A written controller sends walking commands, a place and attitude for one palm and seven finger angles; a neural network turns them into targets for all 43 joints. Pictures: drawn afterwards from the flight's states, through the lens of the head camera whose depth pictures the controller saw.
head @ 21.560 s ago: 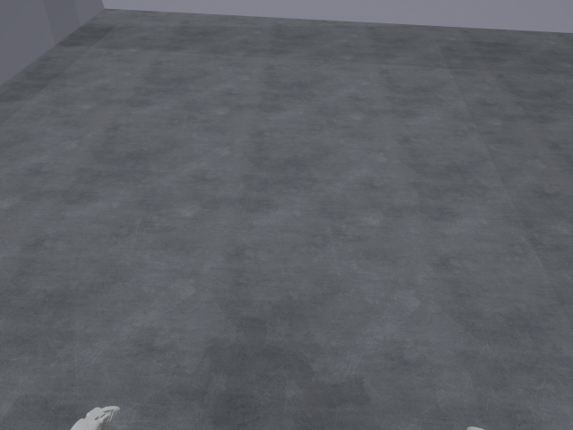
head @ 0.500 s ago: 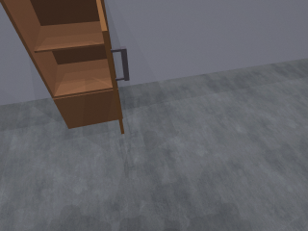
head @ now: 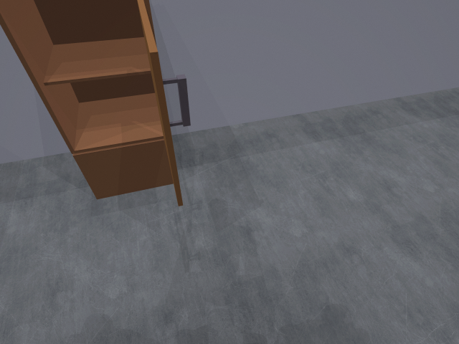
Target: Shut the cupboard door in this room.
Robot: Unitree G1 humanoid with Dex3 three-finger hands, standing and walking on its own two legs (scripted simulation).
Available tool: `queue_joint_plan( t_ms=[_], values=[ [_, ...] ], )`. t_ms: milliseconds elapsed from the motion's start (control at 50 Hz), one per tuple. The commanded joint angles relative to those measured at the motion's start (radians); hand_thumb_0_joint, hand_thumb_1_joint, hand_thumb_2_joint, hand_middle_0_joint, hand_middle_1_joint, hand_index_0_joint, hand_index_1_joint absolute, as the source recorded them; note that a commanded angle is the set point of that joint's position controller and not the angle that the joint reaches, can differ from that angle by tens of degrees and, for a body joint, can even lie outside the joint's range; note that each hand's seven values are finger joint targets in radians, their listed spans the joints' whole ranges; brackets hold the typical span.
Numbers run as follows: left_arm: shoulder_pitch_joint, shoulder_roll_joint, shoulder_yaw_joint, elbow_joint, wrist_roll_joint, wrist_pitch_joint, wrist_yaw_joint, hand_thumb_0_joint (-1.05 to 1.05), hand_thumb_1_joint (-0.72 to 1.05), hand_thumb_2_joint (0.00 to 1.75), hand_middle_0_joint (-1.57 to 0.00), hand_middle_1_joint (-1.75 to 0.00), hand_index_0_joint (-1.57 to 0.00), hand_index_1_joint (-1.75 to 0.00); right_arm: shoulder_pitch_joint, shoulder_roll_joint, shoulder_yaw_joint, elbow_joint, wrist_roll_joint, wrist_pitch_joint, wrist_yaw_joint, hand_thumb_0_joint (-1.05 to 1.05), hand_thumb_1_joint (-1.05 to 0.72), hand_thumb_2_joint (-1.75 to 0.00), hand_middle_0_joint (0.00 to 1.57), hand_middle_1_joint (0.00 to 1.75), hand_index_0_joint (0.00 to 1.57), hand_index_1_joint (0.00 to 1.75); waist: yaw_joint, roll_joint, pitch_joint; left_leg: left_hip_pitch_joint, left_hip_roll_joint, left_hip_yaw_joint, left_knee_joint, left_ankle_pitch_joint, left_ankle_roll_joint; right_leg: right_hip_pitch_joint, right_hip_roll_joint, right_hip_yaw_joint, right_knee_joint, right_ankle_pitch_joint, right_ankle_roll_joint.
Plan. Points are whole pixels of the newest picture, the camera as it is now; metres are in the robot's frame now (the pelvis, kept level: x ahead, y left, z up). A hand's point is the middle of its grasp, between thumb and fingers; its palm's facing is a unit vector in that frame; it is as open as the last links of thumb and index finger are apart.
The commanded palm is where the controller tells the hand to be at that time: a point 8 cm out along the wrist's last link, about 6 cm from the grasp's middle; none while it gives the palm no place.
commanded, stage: turn or walk to find it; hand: left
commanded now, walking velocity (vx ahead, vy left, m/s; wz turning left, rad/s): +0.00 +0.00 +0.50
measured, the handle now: (176, 103) +0.70 +0.19 +0.02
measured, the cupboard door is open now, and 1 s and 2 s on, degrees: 90 90 90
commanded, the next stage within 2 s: stand and wait in 1.26 s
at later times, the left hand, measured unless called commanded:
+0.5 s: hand out of the picture -0.02 +0.17 -0.18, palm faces +0.24 -0.93 -0.27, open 7.4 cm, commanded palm none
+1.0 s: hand out of the picture -0.04 +0.24 -0.16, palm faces +0.44 -0.85 -0.28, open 7.4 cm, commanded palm none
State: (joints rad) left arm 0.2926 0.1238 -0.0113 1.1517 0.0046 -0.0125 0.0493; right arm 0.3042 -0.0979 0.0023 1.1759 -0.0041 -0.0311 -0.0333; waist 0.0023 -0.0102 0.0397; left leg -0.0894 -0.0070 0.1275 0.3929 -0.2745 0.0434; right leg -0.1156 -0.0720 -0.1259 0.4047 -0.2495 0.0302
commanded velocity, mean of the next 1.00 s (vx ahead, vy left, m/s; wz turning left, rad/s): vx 0.00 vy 0.00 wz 0.47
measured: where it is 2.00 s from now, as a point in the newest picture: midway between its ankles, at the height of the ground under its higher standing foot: outside the picture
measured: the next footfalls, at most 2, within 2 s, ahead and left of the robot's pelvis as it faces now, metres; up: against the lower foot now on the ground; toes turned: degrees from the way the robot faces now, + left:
left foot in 0.70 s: -0.04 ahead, +0.13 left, +0.00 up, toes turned +26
right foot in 1.14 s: +0.06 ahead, -0.10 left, +0.00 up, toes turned +26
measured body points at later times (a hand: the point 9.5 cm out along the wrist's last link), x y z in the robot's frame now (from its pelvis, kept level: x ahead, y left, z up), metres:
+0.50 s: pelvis -0.03 -0.03 -0.01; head +0.02 -0.03 +0.44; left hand -0.04 +0.22 -0.16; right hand +0.07 -0.26 -0.17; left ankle -0.07 +0.08 -0.68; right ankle -0.02 -0.13 -0.74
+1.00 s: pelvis -0.04 +0.00 -0.01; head +0.00 +0.02 +0.44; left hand -0.07 +0.29 -0.14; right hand +0.12 -0.19 -0.16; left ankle -0.08 +0.11 -0.74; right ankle +0.00 -0.13 -0.68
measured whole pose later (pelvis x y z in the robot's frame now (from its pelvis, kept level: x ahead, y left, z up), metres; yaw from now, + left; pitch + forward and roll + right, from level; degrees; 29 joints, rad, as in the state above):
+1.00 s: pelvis -0.04 +0.00 -0.01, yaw +26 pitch +1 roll +1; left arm 0.12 0.26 0.06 0.93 0.01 0.05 0.01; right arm 0.19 -0.19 -0.04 0.95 -0.02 0.02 0.00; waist -0.01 -0.01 0.10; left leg -0.26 -0.02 0.01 0.48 -0.23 0.02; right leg -0.47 -0.08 -0.02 1.03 -0.42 0.09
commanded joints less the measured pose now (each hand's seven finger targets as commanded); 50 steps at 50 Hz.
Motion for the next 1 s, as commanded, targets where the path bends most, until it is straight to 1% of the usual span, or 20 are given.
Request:
queue_joint_plan(
  t_ms=[0, 120, 240, 300, 320, 340, 360, 380, 440, 480, 580, 640, 660, 680, 700, 720, 740, 760, 820, 980],
  values=[
    [0.082, 0.085, 0.022, -0.024, 0.0, 0.002, 0.005, 0.0, 0.9, 0.9, -0.2, -0.3, -0.2, -0.3, 0.074, -0.103, -0.025, -0.023, 0.0, 0.002, -0.007, 0.0, -0.9, -0.9, 0.2, 0.3, 0.2, 0.3, 0.0, 0.03, 0.054, -0.071, 0.14, -0.134, -0.057, 0.33, -0.014, -0.024, -0.083, 0.046, -0.014, 0.182, -0.018],
    [0.05, 0.102, 0.047, -0.067, 0.006, 0.02, 0.005, 0.0, 0.9, 0.9, -0.2, -0.3, -0.2, -0.3, 0.027, -0.155, -0.052, -0.071, -0.001, 0.026, -0.001, 0.0, -0.9, -0.9, 0.2, 0.3, 0.2, 0.3, 0.004, 0.075, 0.058, -0.162, 0.176, -0.233, -0.035, 0.291, 0.023, -0.077, -0.066, -0.008, 0.094, 0.045, 0.001],
    [0.027, 0.107, 0.067, -0.117, 0.01, 0.022, 0.001, 0.0, 0.9, 0.9, -0.2, -0.3, -0.2, -0.3, -0.003, -0.196, -0.077, -0.127, -0.006, 0.032, 0.001, 0.0, -0.9, -0.9, 0.2, 0.3, 0.2, 0.3, 0.002, 0.105, 0.007, -0.175, 0.227, -0.378, -0.02, 0.33, 0.093, -0.145, -0.038, 0.008, 0.198, -0.085, 0.006],
    [0.04, 0.123, 0.077, -0.133, 0.01, 0.019, 0.0, 0.0, 0.9, 0.9, -0.2, -0.3, -0.2, -0.3, -0.04, -0.204, -0.083, -0.162, -0.007, 0.035, 0.005, 0.0, -0.9, -0.9, 0.2, 0.3, 0.2, 0.3, 0.018, 0.081, -0.039, -0.232, 0.189, -0.361, 0.049, 0.36, 0.073, -0.061, -0.057, 0.034, 0.124, -0.002, -0.005],
    [0.052, 0.146, 0.082, -0.135, 0.012, 0.017, 0.001, 0.0, 0.9, 0.9, -0.2, -0.3, -0.2, -0.3, -0.055, -0.191, -0.082, -0.179, -0.004, 0.037, 0.009, 0.0, -0.9, -0.9, 0.2, 0.3, 0.2, 0.3, 0.028, 0.006, -0.061, -0.31, 0.143, -0.3, 0.118, 0.298, 0.043, 0.021, -0.118, 0.071, 0.069, 0.06, -0.026],
    [0.063, 0.194, 0.096, -0.141, 0.019, 0.014, 0.002, 0.0, 0.9, 0.9, -0.2, -0.3, -0.2, -0.3, -0.066, -0.161, -0.079, -0.2, -0.003, 0.04, 0.015, 0.0, -0.9, -0.9, 0.2, 0.3, 0.2, 0.3, 0.036, -0.137, -0.072, -0.421, 0.054, -0.175, 0.25, 0.16, -0.01, 0.109, -0.251, 0.149, 0.007, 0.125, -0.082],
    [0.087, 0.244, 0.11, -0.152, 0.02, 0.011, 0.003, 0.0, 0.9, 0.9, -0.2, -0.3, -0.2, -0.3, -0.097, -0.139, -0.08, -0.222, -0.006, 0.047, 0.017, 0.0, -0.9, -0.9, 0.2, 0.3, 0.2, 0.3, 0.062, -0.278, -0.066, -0.475, 0.003, -0.079, 0.457, -0.185, -0.05, 0.112, -0.418, 0.249, -0.079, 0.237, -0.181],
    [0.083, 0.235, 0.104, -0.158, 0.018, 0.01, 0.004, 0.0, 0.9, 0.9, -0.2, -0.3, -0.2, -0.3, -0.142, -0.172, -0.088, -0.23, -0.014, 0.056, 0.019, 0.0, -0.9, -0.9, 0.2, 0.3, 0.2, 0.3, 0.072, -0.218, -0.047, -0.47, 0.044, -0.115, 0.632, -0.288, -0.054, 0.029, -0.459, 0.244, -0.101, 0.293, -0.224],
    [-0.046, 0.221, 0.091, -0.203, 0.025, 0.009, 0.002, 0.0, 0.9, 0.9, -0.2, -0.3, -0.2, -0.3, -0.128, -0.146, -0.089, -0.232, -0.012, 0.068, 0.036, 0.0, -0.9, -0.9, 0.2, 0.3, 0.2, 0.3, 0.006, -0.08, 0.007, -0.455, 0.086, -0.103, 0.739, -0.224, -0.072, -0.059, -0.384, 0.064, -0.05, 0.352, -0.179],
    [-0.045, 0.242, 0.09, -0.211, 0.03, 0.008, -0.004, 0.0, 0.9, 0.9, -0.2, -0.3, -0.2, -0.3, -0.144, -0.138, -0.082, -0.245, -0.009, 0.069, 0.045, 0.0, -0.9, -0.9, 0.2, 0.3, 0.2, 0.3, 0.011, -0.12, -0.009, -0.416, 0.082, -0.062, 0.633, -0.207, -0.085, -0.041, -0.348, -0.017, -0.006, 0.423, -0.153],
    [-0.022, 0.3, 0.104, -0.217, 0.032, 0.016, -0.016, 0.0, 0.9, 0.9, -0.2, -0.3, -0.2, -0.3, -0.201, -0.158, -0.078, -0.291, -0.009, 0.066, 0.054, 0.0, -0.9, -0.9, 0.2, 0.3, 0.2, 0.3, 0.036, -0.189, -0.019, -0.328, 0.072, 0.005, 0.439, -0.16, -0.086, -0.035, -0.345, -0.069, 0.035, 0.396, -0.13],
    [-0.048, 0.311, 0.109, -0.235, 0.022, 0.024, -0.025, 0.0, 0.9, 0.9, -0.2, -0.3, -0.2, -0.3, -0.147, -0.204, -0.087, -0.296, -0.014, 0.055, 0.056, 0.0, -0.9, -0.9, 0.2, 0.3, 0.2, 0.3, -0.004, -0.124, -0.08, -0.176, 0.056, 0.029, 0.181, 0.018, -0.079, -0.046, -0.305, -0.119, 0.183, 0.333, -0.066],
    [-0.06, 0.294, 0.11, -0.25, 0.015, 0.029, -0.029, 0.0, 0.9, 0.9, -0.2, -0.3, -0.2, -0.3, -0.093, -0.258, -0.101, -0.286, -0.015, 0.046, 0.055, 0.0, -0.9, -0.9, 0.2, 0.3, 0.2, 0.3, -0.043, 0.0, -0.12, -0.039, 0.103, -0.065, 0.079, 0.198, -0.053, -0.149, -0.256, -0.135, 0.319, 0.226, -0.018],
    [-0.085, 0.223, 0.098, -0.292, 0.008, 0.031, -0.037, 0.0, 0.9, 0.9, -0.2, -0.3, -0.2, -0.3, -0.03, -0.371, -0.129, -0.287, -0.02, 0.036, 0.047, 0.0, -0.9, -0.9, 0.2, 0.3, 0.2, 0.3, -0.078, 0.318, -0.123, 0.085, 0.335, -0.428, -0.01, 0.52, 0.062, -0.404, -0.112, -0.146, 0.54, -0.252, 0.064],
    [-0.152, 0.2, 0.082, -0.328, 0.013, 0.038, -0.032, 0.0, 0.9, 0.9, -0.2, -0.3, -0.2, -0.3, 0.036, -0.42, -0.136, -0.262, -0.013, 0.039, 0.037, 0.0, -0.9, -0.9, 0.2, 0.3, 0.2, 0.3, -0.106, 0.318, -0.138, 0.089, 0.445, -0.501, -0.035, 0.707, 0.158, -0.471, -0.065, -0.029, 0.692, -0.462, 0.061],
    [-0.195, 0.203, 0.081, -0.339, 0.014, 0.044, -0.031, 0.0, 0.9, 0.9, -0.2, -0.3, -0.2, -0.3, 0.034, -0.409, -0.133, -0.254, -0.014, 0.038, 0.027, 0.0, -0.9, -0.9, 0.2, 0.3, 0.2, 0.3, -0.101, 0.213, -0.093, 0.046, 0.442, -0.459, -0.031, 0.699, 0.178, -0.483, -0.08, 0.037, 0.746, -0.41, 0.052],
    [-0.192, 0.188, 0.084, -0.32, 0.014, 0.047, -0.027, 0.0, 0.9, 0.9, -0.2, -0.3, -0.2, -0.3, 0.0, -0.382, -0.125, -0.258, -0.017, 0.032, 0.018, 0.0, -0.9, -0.9, 0.2, 0.3, 0.2, 0.3, -0.084, 0.279, -0.1, 0.051, 0.384, -0.448, -0.017, 0.702, 0.161, -0.508, -0.076, 0.069, 0.768, -0.362, 0.053],
    [-0.181, 0.2, 0.09, -0.3, 0.01, 0.047, -0.029, 0.0, 0.9, 0.9, -0.2, -0.3, -0.2, -0.3, -0.057, -0.35, -0.116, -0.273, -0.018, 0.034, 0.014, 0.0, -0.9, -0.9, 0.2, 0.3, 0.2, 0.3, -0.059, 0.272, -0.09, 0.035, 0.349, -0.41, -0.004, 0.655, 0.15, -0.509, -0.069, 0.094, 0.785, -0.304, 0.053],
    [-0.126, 0.203, 0.09, -0.272, 0.008, 0.042, -0.041, 0.0, 0.9, 0.9, -0.2, -0.3, -0.2, -0.3, -0.124, -0.308, -0.1, -0.301, -0.015, 0.029, 0.015, 0.0, -0.9, -0.9, 0.2, 0.3, 0.2, 0.3, -0.015, 0.168, -0.114, 0.012, 0.256, -0.306, 0.002, 0.58, 0.114, -0.444, -0.037, 0.097, 0.751, -0.185, 0.056],
    [-0.177, 0.185, 0.079, -0.304, 0.002, 0.045, -0.031, 0.0, 0.9, 0.9, -0.2, -0.3, -0.2, -0.3, -0.079, -0.304, -0.109, -0.282, -0.021, 0.041, 0.023, 0.0, -0.9, -0.9, 0.2, 0.3, 0.2, 0.3, -0.035, 0.141, -0.073, -0.037, 0.256, -0.39, -0.045, 0.396, 0.137, -0.364, -0.007, 0.114, 0.5, -0.197, 0.055]
  ],
)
